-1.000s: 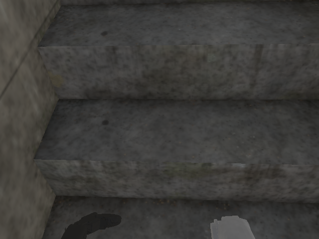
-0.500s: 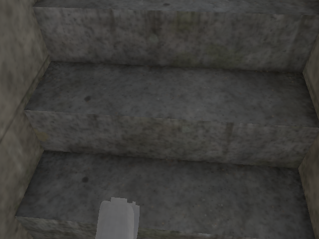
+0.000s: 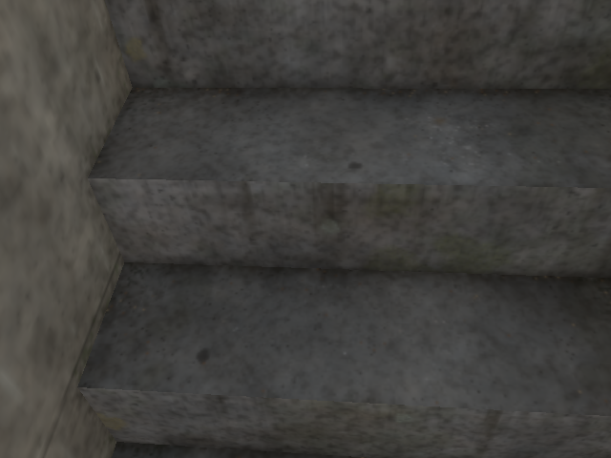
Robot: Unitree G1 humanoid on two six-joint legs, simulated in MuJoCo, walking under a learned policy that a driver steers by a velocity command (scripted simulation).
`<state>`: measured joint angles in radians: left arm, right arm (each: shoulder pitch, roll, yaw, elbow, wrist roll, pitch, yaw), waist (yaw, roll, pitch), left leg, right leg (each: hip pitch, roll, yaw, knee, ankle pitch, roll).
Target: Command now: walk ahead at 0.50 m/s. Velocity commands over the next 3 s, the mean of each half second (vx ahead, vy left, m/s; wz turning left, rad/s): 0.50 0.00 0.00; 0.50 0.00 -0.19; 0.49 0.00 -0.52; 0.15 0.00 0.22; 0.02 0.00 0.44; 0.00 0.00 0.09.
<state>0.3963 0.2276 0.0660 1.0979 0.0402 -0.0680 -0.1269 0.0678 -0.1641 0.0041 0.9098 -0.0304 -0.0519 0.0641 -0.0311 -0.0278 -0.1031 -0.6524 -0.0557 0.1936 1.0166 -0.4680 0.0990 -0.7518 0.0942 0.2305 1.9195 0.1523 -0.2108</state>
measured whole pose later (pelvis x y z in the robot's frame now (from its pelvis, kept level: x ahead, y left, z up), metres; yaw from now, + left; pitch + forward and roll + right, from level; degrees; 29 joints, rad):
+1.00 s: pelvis +0.50 +0.06 +0.44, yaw -8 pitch +6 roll +2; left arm 0.16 0.21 0.05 0.98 0.00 -0.04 -0.07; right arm 0.32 -0.14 0.00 1.08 -0.06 -0.07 0.09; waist -0.01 -0.06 -0.15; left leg -0.51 0.00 0.16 0.78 -0.37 0.06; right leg -1.08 0.01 0.20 2.01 0.03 -0.25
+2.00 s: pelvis +0.95 -0.04 +0.85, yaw -14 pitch +6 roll +0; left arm 0.08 0.23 0.03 0.89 0.02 -0.08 0.01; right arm 0.37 -0.17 0.01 0.96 -0.02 -0.08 0.07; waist -0.03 -0.01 -0.12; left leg -0.55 -0.14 -0.08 0.72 -0.26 0.08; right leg -1.01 -0.07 0.14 1.61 -0.20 0.00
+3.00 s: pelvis +0.94 -0.20 +0.85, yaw +2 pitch +4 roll +1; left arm 0.24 0.18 -0.02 0.74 -0.01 0.01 -0.08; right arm 0.29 -0.32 0.02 0.68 0.00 -0.06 0.03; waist 0.02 0.02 -0.03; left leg -0.31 -0.13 0.17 0.63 -0.40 0.18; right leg -1.02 0.04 0.05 2.16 -0.11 0.13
